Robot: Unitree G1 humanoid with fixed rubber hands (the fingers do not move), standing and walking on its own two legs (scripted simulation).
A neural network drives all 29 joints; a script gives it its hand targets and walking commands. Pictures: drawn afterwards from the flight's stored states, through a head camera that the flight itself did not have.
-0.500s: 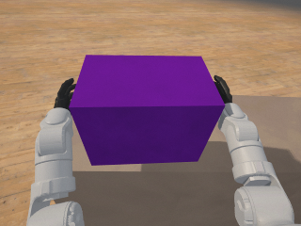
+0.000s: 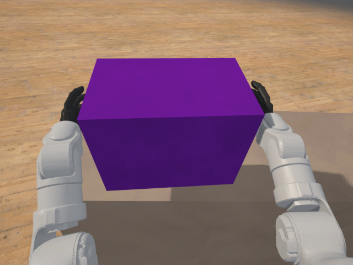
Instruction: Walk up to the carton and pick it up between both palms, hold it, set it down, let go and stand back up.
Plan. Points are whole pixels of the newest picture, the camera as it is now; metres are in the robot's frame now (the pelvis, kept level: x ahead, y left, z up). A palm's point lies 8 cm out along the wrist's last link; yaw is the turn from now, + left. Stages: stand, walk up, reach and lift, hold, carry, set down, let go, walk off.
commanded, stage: reach and lift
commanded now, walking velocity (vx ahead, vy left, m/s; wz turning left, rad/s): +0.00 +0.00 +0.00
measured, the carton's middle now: (169, 125) +0.40 +0.00 +0.16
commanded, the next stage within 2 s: hold in 0.12 s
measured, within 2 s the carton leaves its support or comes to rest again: neither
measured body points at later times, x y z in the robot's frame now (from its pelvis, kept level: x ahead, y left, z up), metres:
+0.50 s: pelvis -0.01 +0.00 +0.00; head -0.07 +0.02 +0.44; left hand +0.36 +0.21 +0.22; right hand +0.37 -0.20 +0.24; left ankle +0.02 +0.11 -0.75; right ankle +0.00 -0.11 -0.75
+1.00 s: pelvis +0.00 +0.00 +0.00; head -0.06 +0.02 +0.44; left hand +0.36 +0.21 +0.21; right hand +0.37 -0.20 +0.24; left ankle +0.02 +0.11 -0.75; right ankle +0.00 -0.11 -0.75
